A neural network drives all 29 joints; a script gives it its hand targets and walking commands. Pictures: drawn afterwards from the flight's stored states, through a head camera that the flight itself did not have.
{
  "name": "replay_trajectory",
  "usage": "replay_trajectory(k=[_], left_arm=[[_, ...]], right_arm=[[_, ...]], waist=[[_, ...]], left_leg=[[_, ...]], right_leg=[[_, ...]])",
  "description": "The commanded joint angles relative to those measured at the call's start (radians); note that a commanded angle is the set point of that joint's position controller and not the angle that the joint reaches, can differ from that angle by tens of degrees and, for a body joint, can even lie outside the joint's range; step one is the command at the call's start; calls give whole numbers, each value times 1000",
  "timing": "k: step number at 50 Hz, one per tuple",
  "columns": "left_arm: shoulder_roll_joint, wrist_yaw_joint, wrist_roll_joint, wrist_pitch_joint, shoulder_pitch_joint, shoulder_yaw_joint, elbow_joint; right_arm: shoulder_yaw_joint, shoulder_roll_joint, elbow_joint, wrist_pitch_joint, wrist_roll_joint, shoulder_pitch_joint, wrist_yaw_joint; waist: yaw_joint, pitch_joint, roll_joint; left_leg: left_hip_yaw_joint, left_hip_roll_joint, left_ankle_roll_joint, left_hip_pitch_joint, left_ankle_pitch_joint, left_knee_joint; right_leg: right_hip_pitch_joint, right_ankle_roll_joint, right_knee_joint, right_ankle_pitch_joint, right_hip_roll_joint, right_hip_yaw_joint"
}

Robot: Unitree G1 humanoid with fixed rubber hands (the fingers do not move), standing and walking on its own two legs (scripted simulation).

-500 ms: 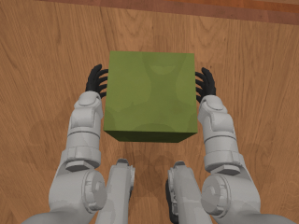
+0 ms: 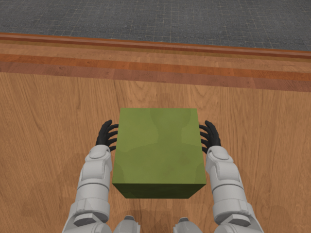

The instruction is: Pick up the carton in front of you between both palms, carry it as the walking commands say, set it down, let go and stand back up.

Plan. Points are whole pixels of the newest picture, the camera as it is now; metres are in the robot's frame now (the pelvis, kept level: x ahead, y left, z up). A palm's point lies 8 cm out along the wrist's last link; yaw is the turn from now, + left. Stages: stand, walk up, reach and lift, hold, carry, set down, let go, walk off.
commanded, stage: reach and lift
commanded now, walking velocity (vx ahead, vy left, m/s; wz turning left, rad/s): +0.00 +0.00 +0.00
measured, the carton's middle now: (157, 157) +0.35 +0.01 -0.09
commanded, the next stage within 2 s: hold in 1.38 s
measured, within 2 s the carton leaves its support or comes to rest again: neither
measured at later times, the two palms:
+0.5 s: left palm (93, 143) +0.31 +0.15 +0.09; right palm (231, 143) +0.31 -0.15 +0.09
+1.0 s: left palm (91, 138) +0.32 +0.15 +0.10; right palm (232, 138) +0.32 -0.15 +0.10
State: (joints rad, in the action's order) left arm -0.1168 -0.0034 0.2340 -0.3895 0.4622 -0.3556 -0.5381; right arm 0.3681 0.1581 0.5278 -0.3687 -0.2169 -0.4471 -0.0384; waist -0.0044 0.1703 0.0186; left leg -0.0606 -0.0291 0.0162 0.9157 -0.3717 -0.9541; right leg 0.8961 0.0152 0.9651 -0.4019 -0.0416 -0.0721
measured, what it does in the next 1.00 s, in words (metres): rises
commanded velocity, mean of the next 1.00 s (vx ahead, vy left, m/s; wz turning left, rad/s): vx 0.00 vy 0.00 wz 0.00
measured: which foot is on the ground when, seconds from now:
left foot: down 0.00-1.00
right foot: down 0.00-1.00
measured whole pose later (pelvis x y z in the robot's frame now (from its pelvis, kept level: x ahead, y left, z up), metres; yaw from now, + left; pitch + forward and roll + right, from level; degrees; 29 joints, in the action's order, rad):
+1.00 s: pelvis +0.02 +0.00 +0.07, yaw +0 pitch -5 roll +0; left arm -0.16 0.02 0.30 -0.64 0.30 -0.27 -0.32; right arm 0.28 0.16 0.33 -0.63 -0.30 -0.31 0.02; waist 0.00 -0.03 0.01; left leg -0.07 -0.02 0.01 0.13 -0.19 -0.41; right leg 0.11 0.01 0.41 -0.22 -0.02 -0.08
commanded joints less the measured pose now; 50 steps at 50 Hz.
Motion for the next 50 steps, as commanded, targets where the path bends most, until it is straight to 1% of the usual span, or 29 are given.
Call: replay_trajectory(k=[1, 9, 15, 17, 19, 23, 25, 28, 32, 39, 50], left_arm=[[-1031, 232, -151, 7, 471, 588, -15], [-1019, 233, -179, -58, 346, 654, 72], [-1006, 239, -193, -141, 287, 684, 169], [-988, 241, -182, -167, 277, 661, 176], [-977, 243, -165, -189, 270, 628, 158], [-968, 254, -132, -201, 321, 562, 116], [-979, 260, -129, -195, 372, 556, 116], [-1001, 264, -138, -188, 429, 570, 133], [-1006, 264, -143, -190, 448, 580, 138], [-990, 256, -142, -204, 406, 586, 155], [-975, 242, -169, -229, 296, 621, 241]], right_arm=[[-610, 1025, 42, -9, 137, -480, 242], [-663, 1005, -44, -74, 151, -346, 252], [-680, 989, -131, -159, 167, -282, 261], [-655, 969, -127, -187, 155, -266, 263], [-624, 957, -114, -208, 142, -264, 268], [-562, 946, -76, -220, 112, -320, 284], [-561, 957, -79, -214, 113, -373, 292], [-581, 974, -101, -207, 124, -435, 299], [-585, 969, -101, -208, 123, -452, 300], [-585, 948, -117, -220, 118, -407, 296], [-620, 926, -208, -244, 143, -304, 287]], waist=[[-8, 475, -19], [-8, 320, -18], [3, 186, -11], [5, 119, -14], [3, 52, -15], [2, -23, -19], [2, -11, -20], [2, 43, -17], [6, 66, -17], [7, 68, -20], [6, 83, -23]], left_leg=[[-6, -93, -18, -458, 306, 181], [-17, -76, -15, -662, 391, 352], [-21, -69, -16, -790, 393, 483], [-18, -68, -17, -801, 353, 516], [-12, -64, -21, -799, 293, 543], [-3, -57, -26, -785, 185, 562], [0, -54, -27, -792, 160, 558], [-1, -53, -26, -809, 170, 550], [-1, -53, -21, -827, 172, 555], [-1, -56, -17, -863, 232, 573], [-10, -60, -9, -914, 372, 594]], right_leg=[[-334, -13, -207, 295, -84, -7], [-548, -12, -383, 388, -64, -20], [-692, -13, -514, 403, -53, -16], [-710, -18, -547, 364, -50, -14], [-714, -20, -573, 308, -46, -10], [-699, -24, -592, 197, -39, -2], [-699, -26, -588, 167, -37, 1], [-717, -25, -577, 175, -38, 4], [-728, -24, -580, 176, -41, 7], [-760, -21, -599, 235, -45, 8], [-816, -14, -618, 370, -52, 4]])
